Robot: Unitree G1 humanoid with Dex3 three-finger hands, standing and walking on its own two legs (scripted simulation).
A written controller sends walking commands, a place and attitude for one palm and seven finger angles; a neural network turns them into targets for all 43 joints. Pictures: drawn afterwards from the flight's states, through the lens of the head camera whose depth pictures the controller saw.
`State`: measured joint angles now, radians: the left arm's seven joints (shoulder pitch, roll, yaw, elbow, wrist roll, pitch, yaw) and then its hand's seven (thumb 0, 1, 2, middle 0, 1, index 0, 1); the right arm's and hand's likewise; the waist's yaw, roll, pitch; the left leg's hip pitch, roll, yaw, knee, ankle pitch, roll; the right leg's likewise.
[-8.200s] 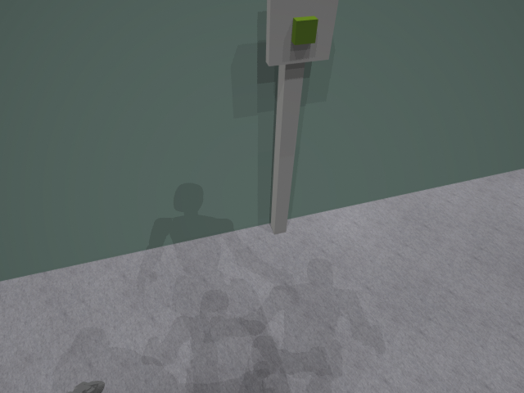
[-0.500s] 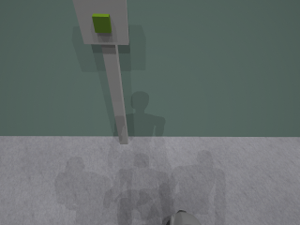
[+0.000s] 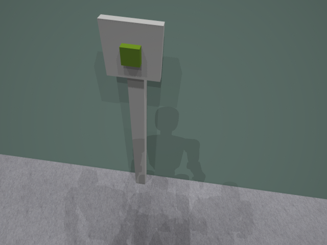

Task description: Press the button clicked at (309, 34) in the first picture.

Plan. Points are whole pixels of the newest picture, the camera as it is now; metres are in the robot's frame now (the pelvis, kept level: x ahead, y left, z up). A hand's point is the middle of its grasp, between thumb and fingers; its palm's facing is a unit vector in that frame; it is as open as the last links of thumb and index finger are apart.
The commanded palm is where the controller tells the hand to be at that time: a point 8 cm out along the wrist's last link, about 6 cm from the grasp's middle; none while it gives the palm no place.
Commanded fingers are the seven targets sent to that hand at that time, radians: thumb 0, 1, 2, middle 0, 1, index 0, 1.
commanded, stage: come to a stop and stand still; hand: left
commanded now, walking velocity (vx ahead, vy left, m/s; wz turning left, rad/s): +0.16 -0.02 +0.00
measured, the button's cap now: (131, 55) +0.58 +0.17 +0.17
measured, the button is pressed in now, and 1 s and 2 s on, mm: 0 0 0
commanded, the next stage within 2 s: look again from close up in 1.12 s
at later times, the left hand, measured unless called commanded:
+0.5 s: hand out of the picture +0.13 +0.17 -0.17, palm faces +0.00 -0.97 -0.25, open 7.4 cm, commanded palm none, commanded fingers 0.00 0.90 0.90 -0.20 -0.30 -0.20 -0.30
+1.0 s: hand out of the picture +0.03 +0.19 -0.17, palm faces +0.07 -0.98 -0.20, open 7.4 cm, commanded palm none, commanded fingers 0.00 0.90 0.90 -0.20 -0.30 -0.20 -0.30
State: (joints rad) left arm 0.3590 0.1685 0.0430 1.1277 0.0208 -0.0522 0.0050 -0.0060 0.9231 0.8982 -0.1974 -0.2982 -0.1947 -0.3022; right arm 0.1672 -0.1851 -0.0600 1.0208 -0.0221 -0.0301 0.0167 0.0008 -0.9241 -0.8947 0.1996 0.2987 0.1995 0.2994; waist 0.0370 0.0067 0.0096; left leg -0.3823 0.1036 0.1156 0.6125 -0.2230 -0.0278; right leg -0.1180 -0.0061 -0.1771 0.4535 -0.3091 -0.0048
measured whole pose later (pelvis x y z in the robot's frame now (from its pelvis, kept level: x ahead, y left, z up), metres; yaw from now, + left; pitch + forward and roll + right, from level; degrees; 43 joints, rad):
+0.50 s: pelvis +0.07 -0.02 +0.00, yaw -2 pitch -1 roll +1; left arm 0.19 0.18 0.05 1.04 0.02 0.02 0.03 0.00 0.91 0.90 -0.20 -0.30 -0.19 -0.30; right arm 0.25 -0.13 -0.06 1.10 -0.01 0.02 -0.03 0.00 -0.92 -0.89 0.21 0.30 0.21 0.30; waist -0.01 0.00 0.06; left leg -0.23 0.06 0.18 0.53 -0.27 0.00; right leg -0.26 -0.06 -0.08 0.56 -0.24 0.02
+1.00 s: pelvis +0.02 +0.00 +0.01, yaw -1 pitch -1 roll +0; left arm 0.28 0.19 0.05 1.10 0.02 0.04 0.02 0.00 0.91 0.90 -0.20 -0.30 -0.20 -0.30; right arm 0.27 -0.16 -0.04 1.06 -0.02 0.00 -0.01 0.00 -0.91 -0.89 0.20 0.30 0.20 0.30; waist 0.02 -0.02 -0.02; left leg -0.15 0.03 0.04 0.45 -0.29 -0.01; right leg -0.33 -0.05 -0.07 0.58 -0.29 0.01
